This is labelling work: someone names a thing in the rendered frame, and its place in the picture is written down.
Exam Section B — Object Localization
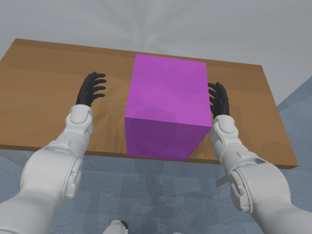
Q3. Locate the carton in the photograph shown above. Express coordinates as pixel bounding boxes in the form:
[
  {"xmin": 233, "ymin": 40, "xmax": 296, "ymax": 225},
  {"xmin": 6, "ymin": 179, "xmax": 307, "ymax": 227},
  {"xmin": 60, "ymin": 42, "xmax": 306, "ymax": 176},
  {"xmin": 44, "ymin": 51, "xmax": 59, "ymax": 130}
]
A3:
[{"xmin": 124, "ymin": 54, "xmax": 213, "ymax": 161}]

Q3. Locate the right robot upper arm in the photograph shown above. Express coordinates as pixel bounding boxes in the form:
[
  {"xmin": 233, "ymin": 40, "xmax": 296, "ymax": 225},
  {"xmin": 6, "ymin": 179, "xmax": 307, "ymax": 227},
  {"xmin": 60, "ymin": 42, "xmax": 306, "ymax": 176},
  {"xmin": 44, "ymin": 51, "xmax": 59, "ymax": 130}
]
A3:
[{"xmin": 229, "ymin": 162, "xmax": 312, "ymax": 234}]

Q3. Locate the robot right forearm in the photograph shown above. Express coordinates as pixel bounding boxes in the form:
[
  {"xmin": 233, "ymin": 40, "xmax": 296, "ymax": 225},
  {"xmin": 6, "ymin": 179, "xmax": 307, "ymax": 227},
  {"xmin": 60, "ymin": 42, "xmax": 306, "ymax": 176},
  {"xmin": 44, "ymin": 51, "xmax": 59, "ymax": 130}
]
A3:
[{"xmin": 210, "ymin": 115, "xmax": 291, "ymax": 198}]

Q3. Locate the left robot foot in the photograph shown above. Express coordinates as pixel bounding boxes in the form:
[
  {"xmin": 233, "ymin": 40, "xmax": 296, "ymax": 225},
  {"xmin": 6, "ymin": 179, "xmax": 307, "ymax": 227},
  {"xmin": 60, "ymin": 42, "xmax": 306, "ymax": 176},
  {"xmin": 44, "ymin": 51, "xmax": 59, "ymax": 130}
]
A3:
[{"xmin": 121, "ymin": 221, "xmax": 128, "ymax": 229}]

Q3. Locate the robot left forearm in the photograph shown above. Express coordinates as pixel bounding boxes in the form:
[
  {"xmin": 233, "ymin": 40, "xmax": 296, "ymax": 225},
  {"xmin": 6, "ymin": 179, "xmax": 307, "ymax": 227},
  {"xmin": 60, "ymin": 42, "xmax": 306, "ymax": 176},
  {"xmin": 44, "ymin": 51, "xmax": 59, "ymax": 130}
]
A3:
[{"xmin": 20, "ymin": 104, "xmax": 93, "ymax": 190}]

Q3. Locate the robot right hand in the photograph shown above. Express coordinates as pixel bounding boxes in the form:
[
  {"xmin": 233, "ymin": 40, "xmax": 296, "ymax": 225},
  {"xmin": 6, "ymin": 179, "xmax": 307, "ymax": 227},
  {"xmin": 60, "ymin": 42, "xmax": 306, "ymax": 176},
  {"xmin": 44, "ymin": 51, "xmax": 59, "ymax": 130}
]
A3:
[{"xmin": 208, "ymin": 82, "xmax": 230, "ymax": 119}]

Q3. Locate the left robot upper arm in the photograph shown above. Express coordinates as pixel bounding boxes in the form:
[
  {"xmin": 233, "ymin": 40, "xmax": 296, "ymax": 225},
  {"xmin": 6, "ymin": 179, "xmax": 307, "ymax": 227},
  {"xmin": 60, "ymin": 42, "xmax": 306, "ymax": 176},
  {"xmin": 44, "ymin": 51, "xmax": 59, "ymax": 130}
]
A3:
[{"xmin": 0, "ymin": 149, "xmax": 82, "ymax": 234}]

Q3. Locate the table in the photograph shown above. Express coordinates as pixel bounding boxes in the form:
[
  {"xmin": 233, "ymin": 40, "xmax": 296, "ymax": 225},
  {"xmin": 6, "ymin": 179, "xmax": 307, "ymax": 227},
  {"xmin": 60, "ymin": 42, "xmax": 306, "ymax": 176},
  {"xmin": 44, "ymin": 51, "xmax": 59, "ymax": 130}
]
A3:
[{"xmin": 0, "ymin": 39, "xmax": 299, "ymax": 188}]

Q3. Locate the robot left hand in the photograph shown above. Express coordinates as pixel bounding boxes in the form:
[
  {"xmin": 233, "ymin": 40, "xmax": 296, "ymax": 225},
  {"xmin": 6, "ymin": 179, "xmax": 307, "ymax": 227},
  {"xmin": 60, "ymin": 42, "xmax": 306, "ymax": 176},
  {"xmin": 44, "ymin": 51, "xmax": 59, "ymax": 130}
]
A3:
[{"xmin": 76, "ymin": 72, "xmax": 106, "ymax": 107}]

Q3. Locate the robot left shin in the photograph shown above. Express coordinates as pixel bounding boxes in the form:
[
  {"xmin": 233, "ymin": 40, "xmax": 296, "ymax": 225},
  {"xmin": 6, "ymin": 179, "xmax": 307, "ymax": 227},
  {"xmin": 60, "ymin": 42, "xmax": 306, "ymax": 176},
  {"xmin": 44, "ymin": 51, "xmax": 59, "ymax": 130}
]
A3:
[{"xmin": 110, "ymin": 220, "xmax": 124, "ymax": 227}]

